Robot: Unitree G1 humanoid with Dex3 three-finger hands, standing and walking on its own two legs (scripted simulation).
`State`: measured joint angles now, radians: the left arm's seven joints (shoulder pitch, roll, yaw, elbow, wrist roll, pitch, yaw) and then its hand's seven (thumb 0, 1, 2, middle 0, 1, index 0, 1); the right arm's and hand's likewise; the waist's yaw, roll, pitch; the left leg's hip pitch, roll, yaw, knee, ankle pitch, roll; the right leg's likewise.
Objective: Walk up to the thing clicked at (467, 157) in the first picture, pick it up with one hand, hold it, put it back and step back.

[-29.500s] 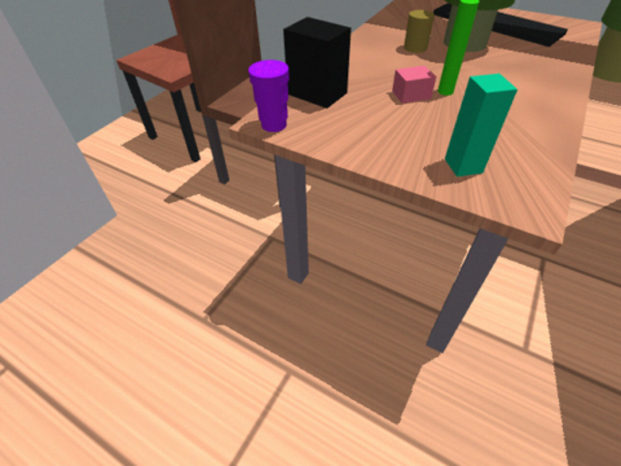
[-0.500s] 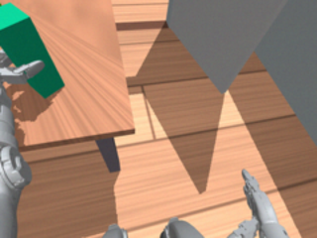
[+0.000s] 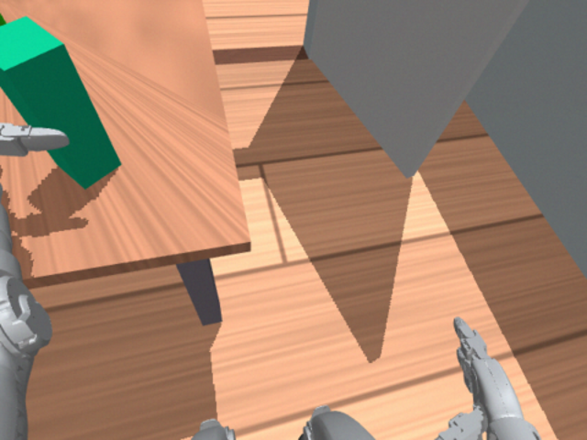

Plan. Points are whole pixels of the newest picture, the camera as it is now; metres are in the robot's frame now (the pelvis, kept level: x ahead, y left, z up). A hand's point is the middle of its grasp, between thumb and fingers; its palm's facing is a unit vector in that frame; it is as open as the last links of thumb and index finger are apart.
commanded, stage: withdraw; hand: left
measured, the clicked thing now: (59, 114) +0.54 +0.23 +0.10
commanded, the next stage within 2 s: rise in 0.10 s
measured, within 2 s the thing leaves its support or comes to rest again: neither
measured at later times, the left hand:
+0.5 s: hand out of the picture +0.42 +0.42 +0.18, palm faces +0.57 -0.78 -0.26, open 17.5 cm
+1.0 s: hand out of the picture +0.22 +0.32 +0.19, palm faces +0.53 -0.73 -0.43, open 17.4 cm
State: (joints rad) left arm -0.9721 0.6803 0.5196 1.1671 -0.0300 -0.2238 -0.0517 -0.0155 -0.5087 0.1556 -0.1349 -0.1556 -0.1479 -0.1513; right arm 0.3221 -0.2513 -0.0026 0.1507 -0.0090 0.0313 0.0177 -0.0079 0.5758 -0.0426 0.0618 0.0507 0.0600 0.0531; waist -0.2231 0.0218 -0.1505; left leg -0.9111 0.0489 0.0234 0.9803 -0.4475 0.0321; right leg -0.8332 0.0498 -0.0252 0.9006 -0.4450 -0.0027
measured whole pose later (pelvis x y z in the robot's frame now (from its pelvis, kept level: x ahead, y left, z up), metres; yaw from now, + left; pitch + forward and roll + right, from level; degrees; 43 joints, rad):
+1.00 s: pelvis -0.01 -0.01 +0.04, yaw +3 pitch +4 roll -1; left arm 0.19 0.46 0.43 -0.07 -0.09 -0.06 0.06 -0.02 -0.53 0.02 -0.07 -0.03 -0.07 -0.03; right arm 0.31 -0.25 -0.09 0.55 0.08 0.01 -0.05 -0.01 0.52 -0.06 0.06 0.05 0.06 0.06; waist 0.06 0.06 -0.06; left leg -0.41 -0.01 0.02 0.68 -0.33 0.03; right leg -0.36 0.00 -0.03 0.66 -0.37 0.00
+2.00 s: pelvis +0.00 -0.02 +0.06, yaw +4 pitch -1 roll +0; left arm 0.49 0.23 0.15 0.01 -0.05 -0.24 0.01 -0.02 -0.56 0.06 -0.06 -0.05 -0.06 -0.05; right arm 0.25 -0.18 -0.04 0.61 0.03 -0.12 -0.04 0.00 -0.28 -0.53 0.14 0.19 0.14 0.19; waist 0.04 0.02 0.04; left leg -0.23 -0.02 0.02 0.50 -0.25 0.02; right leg -0.19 -0.01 -0.03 0.52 -0.31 -0.01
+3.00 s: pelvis +0.00 -0.01 +0.06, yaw +3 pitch -2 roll +0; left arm 0.22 0.36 -0.01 0.92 0.03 -0.03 0.03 -0.01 -0.55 0.05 -0.05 -0.05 -0.06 -0.05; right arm 0.18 -0.34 -0.03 0.92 -0.03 0.00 0.01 0.01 -0.90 -0.90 0.20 0.30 0.20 0.30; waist -0.01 0.03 0.00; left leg -0.19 -0.01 0.03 0.46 -0.24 0.02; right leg -0.14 0.00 -0.02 0.46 -0.29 -0.01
